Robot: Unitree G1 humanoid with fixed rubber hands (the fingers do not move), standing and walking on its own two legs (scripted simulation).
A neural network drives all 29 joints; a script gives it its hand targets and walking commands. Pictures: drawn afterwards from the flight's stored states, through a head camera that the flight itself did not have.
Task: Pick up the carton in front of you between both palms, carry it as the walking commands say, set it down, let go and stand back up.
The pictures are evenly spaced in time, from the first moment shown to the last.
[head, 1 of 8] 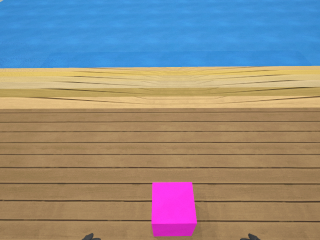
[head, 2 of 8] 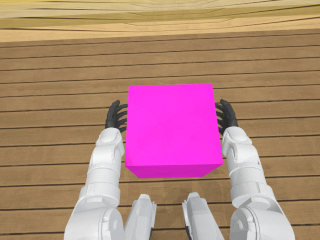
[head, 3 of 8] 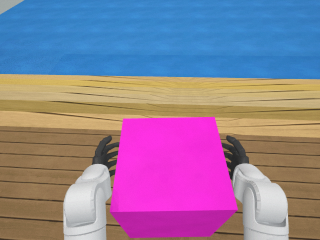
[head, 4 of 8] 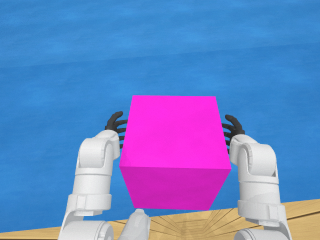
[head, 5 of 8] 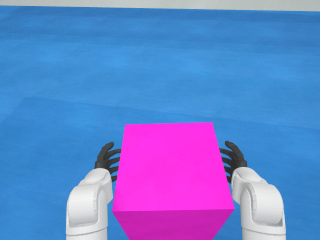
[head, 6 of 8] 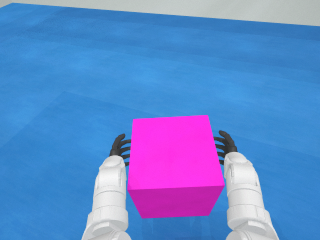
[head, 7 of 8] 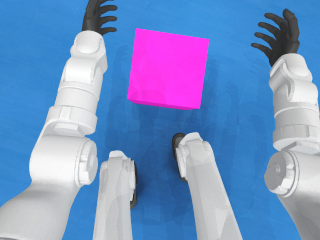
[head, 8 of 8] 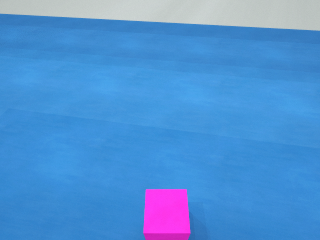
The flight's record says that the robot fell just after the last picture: no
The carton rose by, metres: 0.70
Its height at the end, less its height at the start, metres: -0.81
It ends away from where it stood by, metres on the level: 5.51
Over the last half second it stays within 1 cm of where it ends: yes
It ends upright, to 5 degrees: yes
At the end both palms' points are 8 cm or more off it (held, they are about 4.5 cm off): yes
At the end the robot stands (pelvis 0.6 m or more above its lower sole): yes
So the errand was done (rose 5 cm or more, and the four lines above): yes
